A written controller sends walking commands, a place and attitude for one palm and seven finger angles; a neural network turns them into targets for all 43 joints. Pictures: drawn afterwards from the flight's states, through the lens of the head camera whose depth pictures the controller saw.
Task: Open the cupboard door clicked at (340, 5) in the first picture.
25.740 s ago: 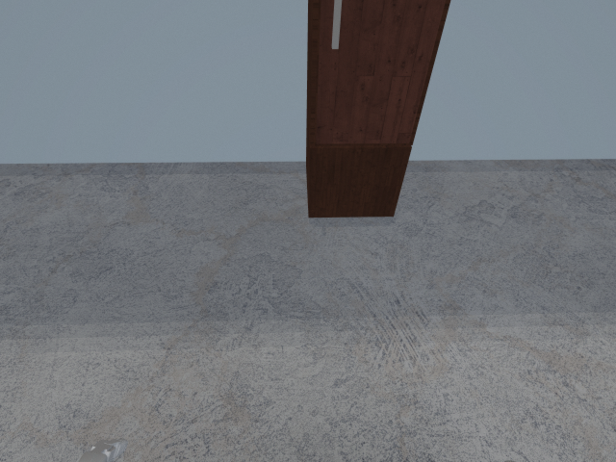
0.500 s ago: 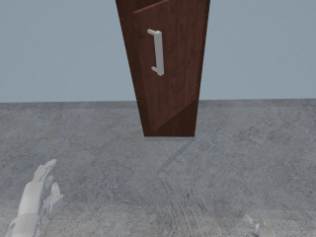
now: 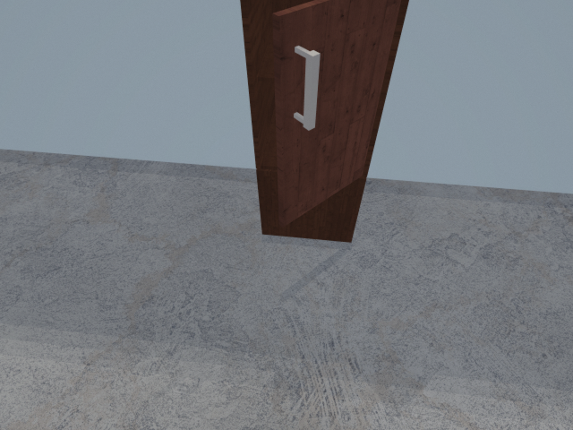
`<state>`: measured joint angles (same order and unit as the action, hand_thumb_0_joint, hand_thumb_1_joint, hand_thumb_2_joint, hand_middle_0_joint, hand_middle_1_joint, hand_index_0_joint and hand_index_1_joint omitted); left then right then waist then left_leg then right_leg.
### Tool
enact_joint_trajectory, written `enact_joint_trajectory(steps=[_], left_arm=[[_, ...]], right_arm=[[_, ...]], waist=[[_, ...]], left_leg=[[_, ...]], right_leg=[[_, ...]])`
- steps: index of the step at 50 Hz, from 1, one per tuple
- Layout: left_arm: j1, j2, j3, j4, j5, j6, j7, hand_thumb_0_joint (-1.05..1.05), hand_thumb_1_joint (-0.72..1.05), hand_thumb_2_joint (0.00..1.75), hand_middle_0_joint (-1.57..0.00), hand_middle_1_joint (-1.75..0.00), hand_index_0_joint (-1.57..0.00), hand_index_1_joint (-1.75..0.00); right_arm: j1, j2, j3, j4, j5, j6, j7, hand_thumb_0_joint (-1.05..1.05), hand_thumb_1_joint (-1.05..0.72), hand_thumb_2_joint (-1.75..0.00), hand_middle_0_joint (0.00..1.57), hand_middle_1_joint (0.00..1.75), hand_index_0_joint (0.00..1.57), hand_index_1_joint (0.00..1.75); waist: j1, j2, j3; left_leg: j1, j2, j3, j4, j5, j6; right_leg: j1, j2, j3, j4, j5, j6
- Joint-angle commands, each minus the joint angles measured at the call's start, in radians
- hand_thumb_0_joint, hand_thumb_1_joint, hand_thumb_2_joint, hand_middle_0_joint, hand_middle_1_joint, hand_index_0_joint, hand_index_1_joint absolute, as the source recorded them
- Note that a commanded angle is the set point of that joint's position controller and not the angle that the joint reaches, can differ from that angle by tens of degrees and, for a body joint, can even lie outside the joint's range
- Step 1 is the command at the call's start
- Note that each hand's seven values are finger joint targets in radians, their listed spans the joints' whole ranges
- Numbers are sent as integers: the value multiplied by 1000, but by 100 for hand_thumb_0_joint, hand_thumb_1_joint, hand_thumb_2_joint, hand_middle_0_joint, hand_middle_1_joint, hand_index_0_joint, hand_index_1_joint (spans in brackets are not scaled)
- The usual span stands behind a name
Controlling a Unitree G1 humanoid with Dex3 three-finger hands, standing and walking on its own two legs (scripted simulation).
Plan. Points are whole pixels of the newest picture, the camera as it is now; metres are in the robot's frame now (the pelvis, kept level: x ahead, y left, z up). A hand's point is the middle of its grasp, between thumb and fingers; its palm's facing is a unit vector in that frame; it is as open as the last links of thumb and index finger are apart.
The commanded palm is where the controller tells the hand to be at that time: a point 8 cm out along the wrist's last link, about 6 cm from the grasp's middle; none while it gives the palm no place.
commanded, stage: let the arm hang, fingers relaxed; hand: left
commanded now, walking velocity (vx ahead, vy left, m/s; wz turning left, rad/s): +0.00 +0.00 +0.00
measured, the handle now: (304, 89) +0.72 +0.01 +0.10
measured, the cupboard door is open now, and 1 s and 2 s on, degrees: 46 46 46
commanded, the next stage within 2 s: look to check the result in 0.48 s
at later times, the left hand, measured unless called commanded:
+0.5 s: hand out of the picture +0.08 +0.24 -0.15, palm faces -0.02 -0.94 -0.33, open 7.4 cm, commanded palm none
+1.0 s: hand out of the picture +0.12 +0.24 -0.15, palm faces -0.03 -0.94 -0.35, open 7.4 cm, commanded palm none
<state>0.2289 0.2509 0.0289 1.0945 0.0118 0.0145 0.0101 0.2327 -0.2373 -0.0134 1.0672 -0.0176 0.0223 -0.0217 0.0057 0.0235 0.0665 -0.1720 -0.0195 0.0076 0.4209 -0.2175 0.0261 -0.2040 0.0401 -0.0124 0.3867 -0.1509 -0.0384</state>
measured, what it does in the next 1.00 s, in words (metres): stands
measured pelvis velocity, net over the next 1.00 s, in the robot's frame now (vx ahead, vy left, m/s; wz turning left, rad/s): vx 0.03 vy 0.00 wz -0.01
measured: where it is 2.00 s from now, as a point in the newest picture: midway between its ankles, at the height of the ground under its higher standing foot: outside the picture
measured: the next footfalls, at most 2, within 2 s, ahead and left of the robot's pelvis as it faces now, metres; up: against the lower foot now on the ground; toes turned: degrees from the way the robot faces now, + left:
none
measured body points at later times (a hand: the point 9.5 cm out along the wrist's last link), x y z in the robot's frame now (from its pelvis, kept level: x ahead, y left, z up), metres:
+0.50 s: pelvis +0.01 +0.01 +0.00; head +0.02 -0.01 +0.45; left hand +0.08 +0.29 -0.13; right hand +0.04 -0.28 -0.15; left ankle +0.01 +0.10 -0.74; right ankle +0.04 -0.10 -0.74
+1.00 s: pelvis +0.03 +0.00 +0.01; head +0.05 -0.02 +0.45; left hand +0.12 +0.29 -0.12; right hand +0.10 -0.30 -0.14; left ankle +0.01 +0.10 -0.74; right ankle +0.04 -0.10 -0.74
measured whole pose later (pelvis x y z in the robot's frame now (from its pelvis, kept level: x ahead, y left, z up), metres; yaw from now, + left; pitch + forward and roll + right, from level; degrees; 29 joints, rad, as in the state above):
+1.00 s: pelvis +0.03 +0.00 +0.01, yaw -1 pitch -1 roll +0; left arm 0.08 0.32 0.01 1.14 0.01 -0.02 0.00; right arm 0.10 -0.33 -0.01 1.11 -0.01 0.00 -0.01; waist -0.01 0.03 0.06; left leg -0.08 -0.02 0.01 0.29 -0.20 0.02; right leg -0.14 0.04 0.00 0.32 -0.16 -0.04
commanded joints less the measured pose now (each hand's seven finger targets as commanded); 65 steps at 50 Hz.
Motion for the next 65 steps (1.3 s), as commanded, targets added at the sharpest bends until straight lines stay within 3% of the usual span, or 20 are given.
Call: enact_joint_trajectory(steps=[1, 6, 9, 13, 21, 38, 54, 61, 62, 64, 65], left_arm=[[-49, 162, 24, -33, 3, -31, 8, 0, 90, 90, -20, -30, -20, -30], [-72, 191, 28, -19, 6, -30, 7, 0, 90, 90, -20, -30, -20, -30], [-84, 206, 32, -19, 6, -34, 7, 0, 90, 90, -20, -30, -20, -30], [-102, 223, 33, -20, 6, -39, 7, 0, 90, 90, -20, -30, -20, -30], [-133, 238, 26, -14, 1, -49, 7, 0, 90, 90, -20, -30, -20, -30], [-169, 266, 22, -12, -1, -56, 10, 0, 90, 90, -20, -30, -20, -30], [-184, 285, 21, -20, -2, -61, 11, 0, 90, 90, -20, -30, -20, -30], [-184, 290, 24, -27, -3, -59, 9, 0, 90, 90, -20, -30, -20, -30], [-177, 275, 24, -29, -2, -52, 9, 0, 90, 90, -20, -30, -20, -30], [-130, 190, 15, -25, -3, -31, 14, 0, 90, 90, -20, -30, -20, -30], [-118, 182, 14, -27, -3, -21, 15, 0, 90, 90, -20, -30, -20, -30]], right_arm=[[-8, -168, -34, -26, -4, -31, -3, 0, -90, -90, 20, 30, 20, 30], [-18, -192, -39, -8, -6, -30, 2, 0, -90, -90, 20, 30, 20, 30], [-25, -203, -41, -4, -6, -34, 4, 0, -90, -90, 20, 30, 20, 30], [-40, -215, -42, 1, -3, -37, 6, 0, -90, -90, 20, 30, 20, 30], [-71, -237, -34, 10, -1, -46, 5, 0, -90, -90, 20, 30, 20, 30], [-124, -274, -32, 5, 3, -45, 5, 0, -90, -90, 20, 30, 20, 30], [-136, -288, -31, -1, 4, -42, 6, 0, -90, -90, 20, 30, 20, 30], [-131, -297, -32, -3, 2, -43, 3, 0, -90, -90, 20, 30, 20, 30], [-118, -277, -31, -4, 1, -41, 1, 0, -90, -90, 20, 30, 20, 30], [-60, -180, -17, 2, 0, -27, -3, 0, -90, -90, 20, 30, 20, 30], [-43, -168, -17, 0, 2, -18, -5, 0, -90, -90, 20, 30, 20, 30]], waist=[[-2, -10, -12], [-4, -24, 15], [-3, -33, -4], [-5, -32, -4], [-10, -9, -75], [-15, -19, -115], [-20, -38, -117], [-20, -16, -125], [-21, -18, -125], [-25, -32, -130], [-24, -40, -115]], left_leg=[[-67, 134, -137, -166, -116, 31], [-81, 131, -144, -187, -184, 32], [-72, 125, -139, -181, -164, 33], [-50, 123, -127, -168, -102, 31], [17, 134, -119, -157, 71, 20], [95, 140, -103, -151, 181, 10], [119, 143, -89, -154, 206, 2], [134, 147, -77, -146, 219, -1], [138, 151, -63, -126, 222, -4], [135, 152, -26, -82, 226, -16], [122, 152, -12, -68, 200, -20]], right_leg=[[32, -117, 129, -87, -110, -28], [4, -120, 136, -96, -170, -25], [11, -124, 145, -97, -166, -25], [4, -131, 152, -103, -139, -27], [60, -144, 145, -84, 21, -27], [97, -153, 143, -91, 168, -22], [122, -158, 147, -100, 242, -20], [125, -156, 159, -94, 268, -25], [114, -154, 166, -77, 289, -25], [94, -153, 175, -39, 336, -16], [78, -152, 184, -25, 338, -15]])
